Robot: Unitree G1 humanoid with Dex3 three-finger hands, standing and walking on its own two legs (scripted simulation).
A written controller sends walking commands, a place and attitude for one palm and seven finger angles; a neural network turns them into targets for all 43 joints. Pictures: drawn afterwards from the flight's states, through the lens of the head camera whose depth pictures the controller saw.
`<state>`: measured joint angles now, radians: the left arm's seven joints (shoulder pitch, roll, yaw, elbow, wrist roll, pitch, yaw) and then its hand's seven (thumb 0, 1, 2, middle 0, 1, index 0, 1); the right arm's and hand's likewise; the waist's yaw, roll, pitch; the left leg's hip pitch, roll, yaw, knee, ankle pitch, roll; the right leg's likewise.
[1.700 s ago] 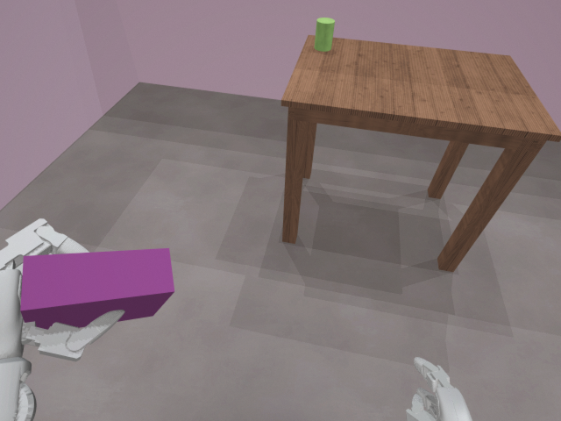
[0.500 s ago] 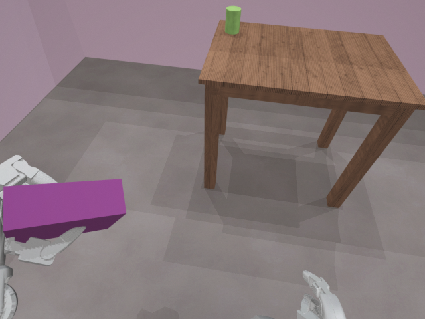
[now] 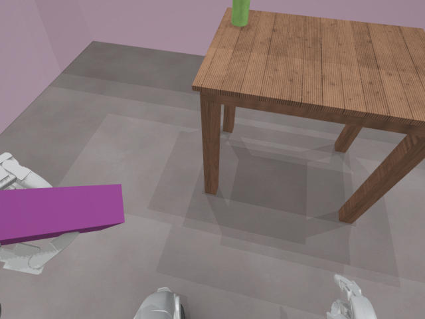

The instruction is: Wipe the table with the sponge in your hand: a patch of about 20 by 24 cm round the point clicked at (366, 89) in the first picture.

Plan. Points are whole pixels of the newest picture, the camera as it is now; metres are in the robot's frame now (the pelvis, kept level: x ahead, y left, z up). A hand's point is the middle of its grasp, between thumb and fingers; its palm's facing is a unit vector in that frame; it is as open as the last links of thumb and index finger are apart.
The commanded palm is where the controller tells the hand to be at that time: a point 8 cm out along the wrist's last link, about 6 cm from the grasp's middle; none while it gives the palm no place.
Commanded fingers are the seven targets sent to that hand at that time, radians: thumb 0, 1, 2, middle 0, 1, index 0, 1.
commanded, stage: turn to face it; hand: left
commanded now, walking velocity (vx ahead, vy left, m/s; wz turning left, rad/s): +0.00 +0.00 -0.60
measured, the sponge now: (77, 212) +0.23 +0.19 +0.16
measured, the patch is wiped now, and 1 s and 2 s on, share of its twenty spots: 0.00 0.00 0.00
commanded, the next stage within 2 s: take the last steps up to it in 1.10 s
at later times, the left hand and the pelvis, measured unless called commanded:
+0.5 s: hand (125, 157) +0.31 +0.14 +0.17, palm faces +0.26 -0.85 -0.47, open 9.1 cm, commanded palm +0.26 +0.20 +0.18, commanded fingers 0.00 0.10 1.30 -1.20 -1.60 -1.20 -1.60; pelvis +0.05 -0.04 -0.01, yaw -12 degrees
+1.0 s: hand (164, 157) +0.32 +0.09 +0.17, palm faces +0.00 -0.90 -0.44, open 9.1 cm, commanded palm +0.29 +0.14 +0.18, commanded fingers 0.00 0.10 1.30 -1.20 -1.60 -1.20 -1.60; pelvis +0.02 -0.03 -0.01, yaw -28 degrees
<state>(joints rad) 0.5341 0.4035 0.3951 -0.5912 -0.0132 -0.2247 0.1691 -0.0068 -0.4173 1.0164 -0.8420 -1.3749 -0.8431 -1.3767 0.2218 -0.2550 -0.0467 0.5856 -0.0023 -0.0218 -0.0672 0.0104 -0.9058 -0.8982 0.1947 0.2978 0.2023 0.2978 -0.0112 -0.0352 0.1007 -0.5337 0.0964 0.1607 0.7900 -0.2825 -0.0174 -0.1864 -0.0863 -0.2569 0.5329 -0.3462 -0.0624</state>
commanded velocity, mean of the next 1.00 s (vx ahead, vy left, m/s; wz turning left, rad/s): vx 0.00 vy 0.00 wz -0.51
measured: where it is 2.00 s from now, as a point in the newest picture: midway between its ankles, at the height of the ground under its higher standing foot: outside the picture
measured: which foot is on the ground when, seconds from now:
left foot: up 0.00-0.08, down 0.10-0.38, up 0.40-0.78, down 0.80-1.00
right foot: down 0.00-0.10, up 0.12-0.32, down 0.34-0.82, up 0.84-1.00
